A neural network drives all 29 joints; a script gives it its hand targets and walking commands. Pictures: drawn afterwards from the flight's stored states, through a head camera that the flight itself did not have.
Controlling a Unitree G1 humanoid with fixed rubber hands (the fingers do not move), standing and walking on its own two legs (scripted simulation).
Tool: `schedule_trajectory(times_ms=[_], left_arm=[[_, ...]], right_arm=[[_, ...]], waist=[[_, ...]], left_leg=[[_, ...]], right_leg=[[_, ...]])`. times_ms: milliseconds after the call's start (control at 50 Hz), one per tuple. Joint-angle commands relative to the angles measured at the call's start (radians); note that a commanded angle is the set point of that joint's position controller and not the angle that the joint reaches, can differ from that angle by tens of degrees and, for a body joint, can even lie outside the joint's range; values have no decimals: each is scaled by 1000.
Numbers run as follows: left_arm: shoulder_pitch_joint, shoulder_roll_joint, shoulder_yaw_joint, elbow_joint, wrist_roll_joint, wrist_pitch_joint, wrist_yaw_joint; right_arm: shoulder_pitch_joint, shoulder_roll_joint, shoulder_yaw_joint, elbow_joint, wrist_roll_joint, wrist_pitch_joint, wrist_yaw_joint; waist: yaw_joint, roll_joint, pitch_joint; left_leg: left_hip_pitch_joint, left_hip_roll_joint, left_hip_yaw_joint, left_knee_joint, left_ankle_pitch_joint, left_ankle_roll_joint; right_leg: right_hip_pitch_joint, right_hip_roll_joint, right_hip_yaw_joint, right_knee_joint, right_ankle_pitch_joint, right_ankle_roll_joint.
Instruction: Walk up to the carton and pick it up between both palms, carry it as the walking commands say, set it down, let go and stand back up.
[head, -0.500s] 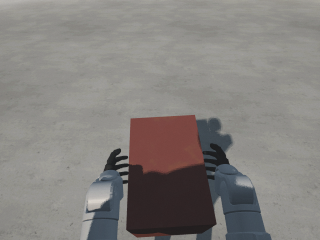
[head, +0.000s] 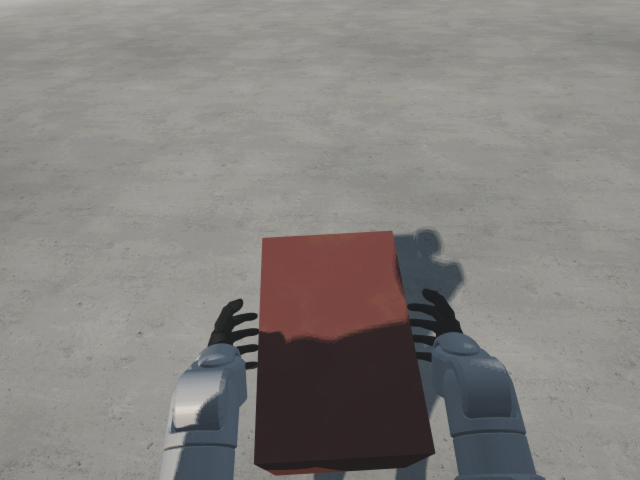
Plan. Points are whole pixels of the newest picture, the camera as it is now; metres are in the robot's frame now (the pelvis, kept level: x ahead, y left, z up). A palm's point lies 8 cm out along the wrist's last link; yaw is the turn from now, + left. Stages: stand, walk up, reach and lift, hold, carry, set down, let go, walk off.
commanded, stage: carry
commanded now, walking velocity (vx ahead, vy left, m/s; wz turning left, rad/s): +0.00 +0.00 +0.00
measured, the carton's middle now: (334, 353) +0.34 +0.00 -0.03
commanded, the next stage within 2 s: hold in 1.32 s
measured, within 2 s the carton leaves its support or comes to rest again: neither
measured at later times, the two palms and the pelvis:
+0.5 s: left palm (230, 331) +0.33 +0.14 +0.05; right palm (440, 320) +0.33 -0.14 +0.05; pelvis +0.04 +0.00 +0.00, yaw -1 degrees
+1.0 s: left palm (244, 321) +0.35 +0.12 +0.04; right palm (448, 315) +0.34 -0.15 +0.04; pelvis +0.06 -0.01 +0.00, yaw -1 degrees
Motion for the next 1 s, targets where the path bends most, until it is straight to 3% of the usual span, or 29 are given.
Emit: schedule_trajectory(times_ms=[0, 40, 100, 160, 560, 980], left_arm=[[-461, -945, -522, -111, -306, -50, -262], [-441, -923, -494, -67, -268, -66, -259], [-479, -939, -514, -96, -279, -76, -257], [-486, -934, -497, -65, -264, -89, -255], [-465, -926, -511, -84, -257, -150, -263], [-445, -907, -493, -53, -226, -210, -270]], right_arm=[[-459, 924, 539, -116, 322, -44, 257], [-457, 907, 520, -71, 306, -53, 265], [-492, 922, 536, -87, 331, -57, 273], [-484, 912, 502, -38, 307, -72, 273], [-443, 906, 503, -34, 274, -146, 263], [-429, 885, 499, -4, 250, -206, 265]], waist=[[-26, -85, -277], [-25, -71, -265], [-20, -39, -233], [-18, -6, -263], [-19, -26, -330], [-19, -37, -299]], left_leg=[[278, 50, -62, 26, -97, -2], [271, 64, -89, -16, -108, 1], [225, 94, -139, -85, -196, -3], [227, 114, -160, -112, -200, -3], [315, 121, -124, -19, 77, 20], [303, 112, -99, 21, 82, 24]], right_leg=[[-115, -188, 165, -219, -262, -34], [-110, -177, 154, -195, -254, -27], [-93, -142, 136, -156, -239, -16], [-45, -123, 123, -120, -151, -13], [33, -134, 131, -99, 55, -1], [59, -141, 141, -105, 113, -7]])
